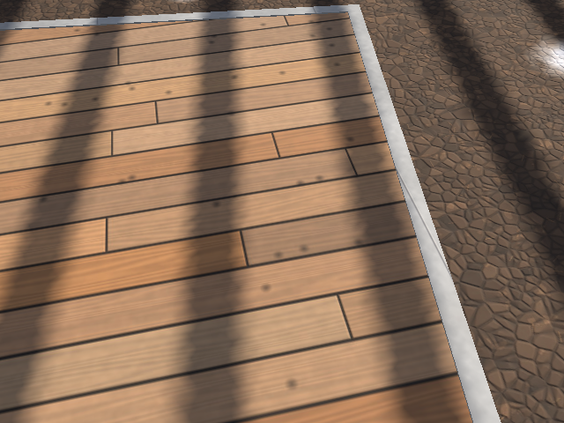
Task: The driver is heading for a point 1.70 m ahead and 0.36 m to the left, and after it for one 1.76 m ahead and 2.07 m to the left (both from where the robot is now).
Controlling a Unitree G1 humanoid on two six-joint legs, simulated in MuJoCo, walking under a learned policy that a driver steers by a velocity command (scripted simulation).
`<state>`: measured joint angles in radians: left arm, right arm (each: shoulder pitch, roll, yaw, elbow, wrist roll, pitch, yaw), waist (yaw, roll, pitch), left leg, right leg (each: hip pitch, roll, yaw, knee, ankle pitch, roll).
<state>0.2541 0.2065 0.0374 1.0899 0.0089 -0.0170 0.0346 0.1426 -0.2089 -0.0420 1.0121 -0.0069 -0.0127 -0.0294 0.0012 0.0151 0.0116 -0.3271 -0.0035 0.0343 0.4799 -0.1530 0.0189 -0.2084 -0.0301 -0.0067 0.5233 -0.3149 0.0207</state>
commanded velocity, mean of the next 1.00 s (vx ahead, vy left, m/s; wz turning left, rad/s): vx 0.01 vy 0.00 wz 0.00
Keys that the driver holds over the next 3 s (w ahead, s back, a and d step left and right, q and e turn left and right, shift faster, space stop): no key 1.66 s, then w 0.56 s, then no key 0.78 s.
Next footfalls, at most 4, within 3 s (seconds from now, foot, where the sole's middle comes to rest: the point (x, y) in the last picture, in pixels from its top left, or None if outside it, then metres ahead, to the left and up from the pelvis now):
2.40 right None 0.50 -0.10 -0.77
2.76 left None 0.46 0.13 -0.77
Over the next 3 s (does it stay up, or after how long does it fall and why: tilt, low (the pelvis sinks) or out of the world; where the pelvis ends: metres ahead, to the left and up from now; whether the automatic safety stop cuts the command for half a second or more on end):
stays up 0.43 0.00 0.00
